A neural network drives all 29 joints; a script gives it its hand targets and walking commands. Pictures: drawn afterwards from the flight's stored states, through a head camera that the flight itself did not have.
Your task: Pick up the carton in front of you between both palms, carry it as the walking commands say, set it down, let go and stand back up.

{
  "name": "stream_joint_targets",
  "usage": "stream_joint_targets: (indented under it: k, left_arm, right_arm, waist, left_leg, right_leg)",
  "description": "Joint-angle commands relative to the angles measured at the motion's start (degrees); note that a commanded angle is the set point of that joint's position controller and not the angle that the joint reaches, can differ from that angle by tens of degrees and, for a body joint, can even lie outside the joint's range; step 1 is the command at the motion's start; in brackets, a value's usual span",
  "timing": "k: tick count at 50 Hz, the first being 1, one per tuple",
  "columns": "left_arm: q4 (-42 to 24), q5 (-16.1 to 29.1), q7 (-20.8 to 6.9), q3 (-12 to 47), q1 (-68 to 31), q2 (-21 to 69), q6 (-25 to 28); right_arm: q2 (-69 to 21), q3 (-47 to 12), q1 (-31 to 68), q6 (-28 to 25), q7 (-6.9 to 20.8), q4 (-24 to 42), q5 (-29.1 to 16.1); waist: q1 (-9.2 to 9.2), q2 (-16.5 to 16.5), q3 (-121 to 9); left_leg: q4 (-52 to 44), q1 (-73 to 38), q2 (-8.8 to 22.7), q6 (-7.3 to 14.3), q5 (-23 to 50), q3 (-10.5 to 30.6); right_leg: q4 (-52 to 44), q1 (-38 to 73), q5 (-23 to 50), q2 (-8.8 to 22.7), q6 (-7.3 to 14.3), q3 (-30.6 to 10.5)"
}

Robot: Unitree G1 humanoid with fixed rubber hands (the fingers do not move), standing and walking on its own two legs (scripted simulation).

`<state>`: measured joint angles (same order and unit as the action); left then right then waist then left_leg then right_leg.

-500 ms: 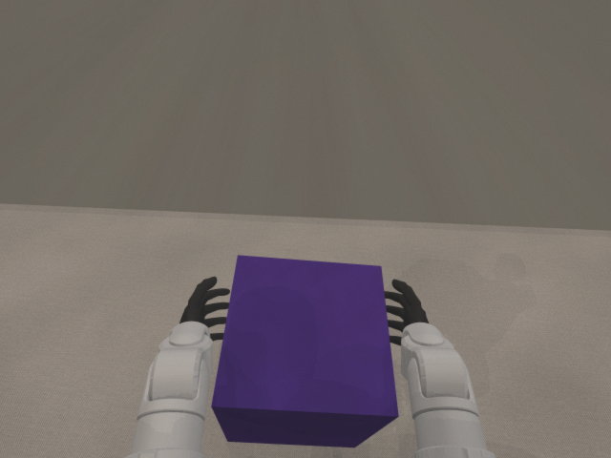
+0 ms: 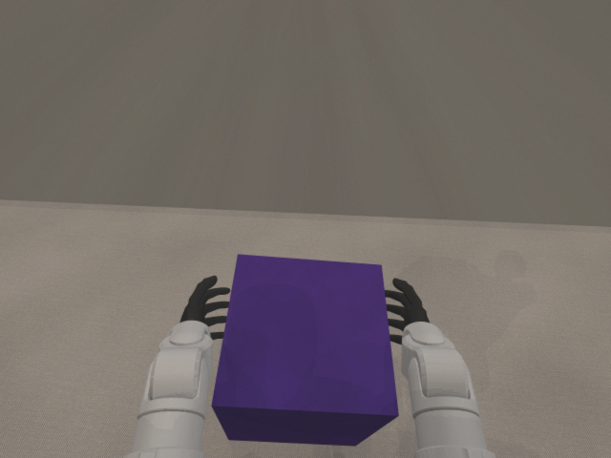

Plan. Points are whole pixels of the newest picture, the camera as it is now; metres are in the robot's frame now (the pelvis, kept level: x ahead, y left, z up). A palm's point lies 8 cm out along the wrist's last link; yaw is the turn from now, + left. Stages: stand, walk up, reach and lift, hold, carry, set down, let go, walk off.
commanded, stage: hold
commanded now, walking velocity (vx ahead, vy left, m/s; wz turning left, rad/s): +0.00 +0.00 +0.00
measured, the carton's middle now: (300, 357) +0.30 +0.01 -0.06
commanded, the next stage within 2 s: set down in 0.46 s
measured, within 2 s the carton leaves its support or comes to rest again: neither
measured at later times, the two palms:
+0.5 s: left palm (177, 363) +0.24 +0.16 +0.05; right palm (407, 324) +0.29 -0.14 +0.05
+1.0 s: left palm (217, 355) +0.31 +0.14 -0.07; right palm (396, 345) +0.33 -0.15 -0.08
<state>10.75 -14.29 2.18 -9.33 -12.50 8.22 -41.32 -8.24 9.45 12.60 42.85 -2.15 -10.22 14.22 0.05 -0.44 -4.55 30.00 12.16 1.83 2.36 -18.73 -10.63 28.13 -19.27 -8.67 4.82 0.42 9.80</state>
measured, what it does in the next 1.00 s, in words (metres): shifts its weight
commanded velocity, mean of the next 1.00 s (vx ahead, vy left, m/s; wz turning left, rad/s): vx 0.00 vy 0.00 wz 0.00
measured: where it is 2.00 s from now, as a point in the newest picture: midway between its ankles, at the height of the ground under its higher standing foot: outside the picture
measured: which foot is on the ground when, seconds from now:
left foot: down 0.00-1.00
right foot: down 0.00-1.00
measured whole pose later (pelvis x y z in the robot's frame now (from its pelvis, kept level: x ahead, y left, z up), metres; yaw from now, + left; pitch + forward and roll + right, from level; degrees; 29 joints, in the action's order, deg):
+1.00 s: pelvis -0.04 -0.05 -0.03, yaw +9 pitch +12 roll +0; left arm 37.7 -26.4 -2.8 -27.9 -35.8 8.5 -15.3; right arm -14.2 30.2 31.8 17.8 -4.3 -29.3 23.4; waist -2.0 -1.0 5.3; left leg 45.4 38.7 -1.0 -0.3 -18.7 3.0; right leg 42.2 -41.7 -12.5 -1.3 1.3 0.8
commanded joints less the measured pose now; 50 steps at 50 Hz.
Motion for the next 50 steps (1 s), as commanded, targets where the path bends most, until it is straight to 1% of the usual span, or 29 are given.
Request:
stream_joint_targets:
  k: [1, 2, 3, 5, 6, 7, 10, 12, 14, 15, 19, 24, 26, 28, 30, 32, 34, 36, 39, 41, 42, 45, 47, 50]
  left_arm:
    - [-2.99, 13.37, -13.78, 28.28, -20.0, 54.09, 3.25]
    - [-2.77, 12.26, -13.41, 27.38, -18.64, 52.16, 3.62]
    - [-2.54, 11.62, -12.69, 26.24, -18.51, 51.69, 4.03]
    - [-2.76, 11.4, -12.33, 26.2, -19.26, 50.68, 4.28]
    - [-2.48, 11.4, -12.34, 26.28, -20.65, 50.71, 4.32]
    - [-2.77, 12.16, -12.61, 27.28, -22.53, 51.31, 4.32]
    - [-3.17, 14.16, -14.16, 29.71, -27.07, 52.71, 4.01]
    - [-2.29, 14.33, -15.05, 29.73, -28.45, 52.98, 3.7]
    - [-0.82, 13.67, -15.46, 28.69, -28.54, 53.08, 3.34]
    - [-0.31, 13.67, -15.68, 28.3, -29.22, 53.28, 3.34]
    - [2.01, 13.28, -16.37, 26.42, -30.03, 53.86, 3.31]
    - [4.1, 12.3, -17.08, 24.44, -31.48, 54.76, 3.56]
    - [5.64, 11.2, -17.68, 22.77, -34.13, 53.66, 4.09]
    - [8.53, 9.76, -18.62, 20.48, -37.77, 52.56, 5.07]
    - [12.52, 7.82, -19.72, 17.49, -42.34, 51.55, 6.54]
    - [17.02, 5.44, -20.57, 13.64, -47.03, 50.15, 8.29]
    - [21.55, 2.63, -20.76, 8.79, -50.08, 48.42, 9.95]
    - [25.62, -0.67, -20.23, 3.77, -50.91, 45.78, 11.47]
    - [29.83, -5.64, -18.58, -2.95, -48.75, 40.28, 13.85]
    - [31.33, -7.87, -17.42, -5.89, -46.48, 36.4, 16.11]
    - [31.78, -8.44, -16.9, -6.67, -45.54, 34.9, 17.53]
    - [32.17, -8.4, -15.95, -6.11, -43.61, 33.08, 22.66]
    - [31.23, -7.12, -15.72, -2.99, -44.1, 34.88, 26.68]
    - [30.25, -3.8, -15.55, 3.59, -46.39, 38.31, 32.55]
  right_arm:
    - [-50.34, -29.9, 21.21, -3.49, 14.35, 7.57, -14.34]
    - [-50.5, -30.58, 21.74, -3.67, 14.47, 8.79, -14.35]
    - [-49.59, -30.85, 22.48, -3.77, 14.6, 8.64, -14.45]
    - [-49.42, -31.22, 22.16, -4.12, 14.65, 8.0, -14.18]
    - [-49.24, -30.83, 22.7, -4.25, 14.78, 7.64, -13.83]
    - [-49.68, -30.85, 22.49, -4.37, 14.61, 6.39, -13.51]
    - [-50.27, -28.22, 22.0, -4.51, 14.17, 3.89, -11.77]
    - [-51.1, -26.84, 22.45, -4.39, 14.28, 2.1, -11.04]
    - [-51.9, -26.48, 23.97, -4.09, 14.87, 0.86, -11.1]
    - [-52.6, -26.63, 24.68, -3.94, 15.15, -0.14, -11.15]
    - [-53.94, -26.29, 26.74, -3.51, 15.93, -2.22, -11.15]
    - [-55.14, -26.5, 29.76, -3.38, 17.0, -2.93, -11.58]
    - [-56.29, -25.97, 32.53, -3.39, 17.08, -4.2, -11.73]
    - [-57.47, -24.16, 35.58, -3.74, 16.95, -7.11, -11.27]
    - [-58.75, -20.81, 38.76, -4.56, 16.62, -11.68, -10.05]
    - [-59.36, -16.07, 41.83, -5.77, 15.94, -17.11, -8.15]
    - [-58.05, -10.49, 44.33, -7.03, 14.76, -21.83, -5.48]
    - [-55.3, -4.62, 45.16, -8.43, 13.12, -25.11, -2.18]
    - [-48.71, 3.14, 43.81, -11.23, 10.69, -26.49, 2.7]
    - [-44.39, 6.04, 42.19, -13.79, 9.67, -26.25, 4.79]
    - [-42.77, 6.6, 41.83, -15.35, 9.35, -25.94, 5.3]
    - [-41.51, 4.59, 42.12, -20.99, 8.88, -24.97, 4.89]
    - [-43.64, 0.71, 43.32, -25.42, 8.85, -24.16, 3.34]
    - [-47.12, -6.1, 45.75, -31.6, 8.79, -23.53, 0.63]
  waist:
    - [0.42, -4.99, -9.64]
    - [0.6, -2.06, -10.78]
    - [1.28, -2.72, -11.59]
    - [1.3, -0.74, -10.82]
    - [0.98, -1.96, -10.35]
    - [0.37, -1.42, -9.48]
    - [-2.13, -1.95, -7.55]
    - [-2.72, -1.76, -6.14]
    - [-2.23, -2.14, -5.25]
    - [-1.88, -1.41, -4.65]
    - [-0.92, -0.27, -4.1]
    - [-0.01, 0.43, -4.4]
    - [0.72, 1.16, -4.23]
    - [0.94, 1.98, -3.75]
    - [0.69, 2.75, -3.11]
    - [0.15, 3.48, -2.31]
    - [-0.41, 2.54, -0.97]
    - [-1.31, 1.69, 0.06]
    - [-2.35, 0.55, -0.42]
    - [-2.48, 0.06, -1.39]
    - [-2.37, -0.08, -2.42]
    - [-1.42, 0.53, -8.23]
    - [-0.74, 0.51, -13.73]
    - [-0.57, -0.04, -24.14]
  left_leg:
    - [-9.53, -1.26, -3.18, -0.59, 33.42, 18.43]
    - [-8.7, -9.63, -3.23, -0.81, 37.03, 18.93]
    - [-9.51, -12.44, -3.61, -1.2, 34.6, 18.08]
    - [-10.08, -14.46, -4.03, -1.5, 32.93, 17.75]
    - [-10.98, -14.77, -4.25, -1.64, 28.11, 17.32]
    - [-11.11, -13.25, -4.2, -1.82, 26.39, 17.14]
    - [-11.55, -9.31, -3.99, -2.26, 20.09, 17.14]
    - [-11.79, -7.53, -4.03, -2.09, 16.31, 17.28]
    - [-12.53, -6.75, -4.11, -1.78, 11.61, 17.22]
    - [-12.74, -4.4, -4.1, -1.62, 9.83, 17.27]
    - [-12.9, -1.13, -4.58, -1.09, 6.33, 16.94]
    - [-12.99, 1.02, -5.18, -0.18, 2.5, 16.28]
    - [-12.35, 2.04, -5.52, 0.43, 0.43, 15.79]
    - [-10.96, 3.17, -5.77, 0.92, -1.68, 15.39]
    - [-8.95, 4.55, -5.92, 1.28, -3.2, 15.14]
    - [-6.72, 6.67, -5.9, 1.59, -4.71, 15.08]
    - [-4.77, 9.64, -5.94, 1.83, -5.41, 15.12]
    - [-2.97, 12.53, -6.04, 1.97, -5.34, 15.24]
    - [-0.3, 16.89, -6.54, 1.78, -3.17, 15.17]
    - [1.48, 20.22, -7.06, 1.69, -1.21, 15.08]
    - [2.49, 22.03, -7.33, 1.61, -0.16, 14.99]
    - [6.38, 26.68, -8.32, 1.3, 3.44, 14.55]
    - [9.04, 29.5, -8.88, 0.9, 5.73, 14.33]
    - [13.72, 35.38, -9.6, -0.06, 8.94, 14.13]
  right_leg:
    - [-2.84, 23.98, 19.01, -9.46, 2.17, -14.82]
    - [-3.81, 19.09, 20.13, -9.79, 1.26, -14.83]
    - [-4.64, 18.95, 19.57, -9.23, 0.93, -15.35]
    - [-5.25, 17.41, 17.11, -10.34, -0.21, -14.59]
    - [-5.69, 16.97, 13.7, -10.39, -0.32, -14.46]
    - [-5.95, 17.52, 11.79, -10.86, -0.12, -13.99]
    - [-6.44, 18.55, 7.14, -11.02, 1.03, -13.67]
    - [-6.65, 18.9, 5.26, -10.85, 1.3, -13.59]
    - [-6.81, 18.67, 2.9, -10.48, 1.06, -13.54]
    - [-6.84, 19.89, 2.01, -10.42, 1.05, -13.39]
    - [-7.19, 22.43, 0.68, -9.67, 0.76, -13.47]
    - [-7.9, 24.21, -2.05, -8.56, 0.24, -13.86]
    - [-8.24, 24.28, -4.89, -7.91, -0.12, -14.45]
    - [-8.66, 23.68, -9.46, -7.13, -0.43, -15.54]
    - [-8.73, 22.66, -13.72, -6.4, -0.58, -16.72]
    - [-8.17, 21.46, -17.07, -5.96, -0.54, -17.51]
    - [-7.13, 20.19, -18.23, -5.89, -0.47, -18.04]
    - [-5.92, 18.57, -17.6, -6.15, -0.41, -18.21]
    - [-2.94, 14.79, -12.18, -6.93, -0.38, -17.42]
    - [0.12, 11.02, -6.82, -7.6, -0.45, -16.09]
    - [1.94, 9.23, -3.81, -7.94, -0.5, -15.41]
    - [7.37, 5.1, 4.38, -8.72, -0.93, -14.72]
    - [10.97, 2.96, 8.73, -9.35, -1.1, -14.64]
    - [17.36, 0.22, 14.23, -10.03, -1.46, -14.62]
